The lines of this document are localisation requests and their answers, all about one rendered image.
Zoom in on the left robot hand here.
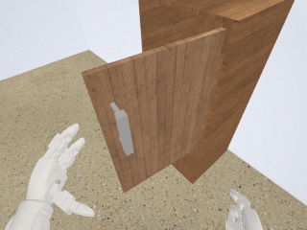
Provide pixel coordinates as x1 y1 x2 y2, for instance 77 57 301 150
26 123 95 218

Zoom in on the cupboard door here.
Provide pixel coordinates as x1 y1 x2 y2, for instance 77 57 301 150
81 27 226 193

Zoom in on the robot left forearm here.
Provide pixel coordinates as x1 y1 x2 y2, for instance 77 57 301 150
4 199 54 230

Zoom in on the right robot hand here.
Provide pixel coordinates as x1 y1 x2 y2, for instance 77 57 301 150
225 189 263 230

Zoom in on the handle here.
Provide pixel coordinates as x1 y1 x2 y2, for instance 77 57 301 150
110 103 134 156

